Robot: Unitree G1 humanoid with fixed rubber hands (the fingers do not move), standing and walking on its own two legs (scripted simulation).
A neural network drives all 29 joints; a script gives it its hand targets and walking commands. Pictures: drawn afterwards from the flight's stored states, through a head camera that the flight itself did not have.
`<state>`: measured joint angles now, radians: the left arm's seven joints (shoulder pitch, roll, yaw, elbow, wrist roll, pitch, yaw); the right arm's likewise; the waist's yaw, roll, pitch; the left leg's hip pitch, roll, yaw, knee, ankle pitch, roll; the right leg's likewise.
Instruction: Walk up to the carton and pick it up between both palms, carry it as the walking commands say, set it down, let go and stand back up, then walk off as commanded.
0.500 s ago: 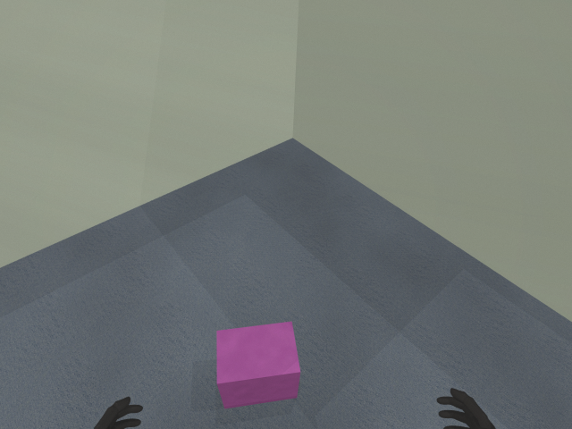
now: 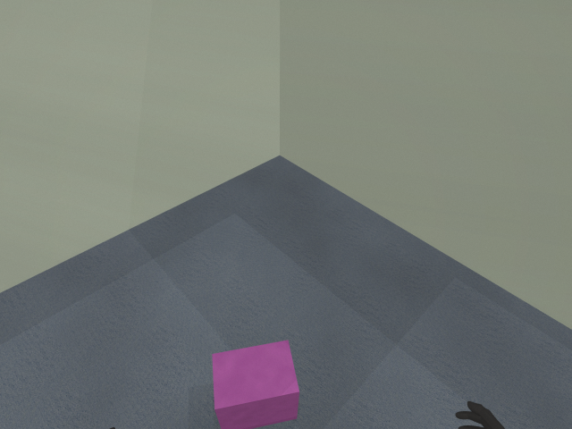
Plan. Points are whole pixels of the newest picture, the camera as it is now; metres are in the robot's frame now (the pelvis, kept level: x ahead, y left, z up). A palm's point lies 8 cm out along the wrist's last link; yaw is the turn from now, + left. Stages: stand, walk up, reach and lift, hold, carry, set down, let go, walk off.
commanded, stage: stand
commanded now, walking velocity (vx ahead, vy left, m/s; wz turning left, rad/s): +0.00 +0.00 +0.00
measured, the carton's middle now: (255, 387) +0.46 +0.10 -0.66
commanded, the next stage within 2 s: walk off in 1.24 s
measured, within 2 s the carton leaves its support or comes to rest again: neither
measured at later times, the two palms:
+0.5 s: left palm out of the picture +0.06 +0.29 -0.10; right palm out of the picture +0.05 -0.30 -0.10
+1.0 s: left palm out of the picture +0.05 +0.29 -0.10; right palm out of the picture +0.04 -0.31 -0.10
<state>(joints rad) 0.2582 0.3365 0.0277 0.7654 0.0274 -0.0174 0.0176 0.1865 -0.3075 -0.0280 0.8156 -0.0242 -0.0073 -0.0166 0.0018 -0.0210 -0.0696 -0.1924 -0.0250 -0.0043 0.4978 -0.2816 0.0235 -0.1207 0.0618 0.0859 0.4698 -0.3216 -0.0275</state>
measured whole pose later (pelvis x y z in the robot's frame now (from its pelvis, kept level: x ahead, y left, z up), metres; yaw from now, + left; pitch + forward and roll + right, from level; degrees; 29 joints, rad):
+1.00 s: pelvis -0.03 -0.01 +0.01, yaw +0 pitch -3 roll +0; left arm 0.18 0.36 0.00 1.02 0.01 -0.03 0.00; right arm 0.17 -0.36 -0.01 1.04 0.00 -0.02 -0.01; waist -0.01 0.00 0.00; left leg -0.15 -0.01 -0.01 0.36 -0.16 0.01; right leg -0.09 0.07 0.09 0.35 -0.21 -0.03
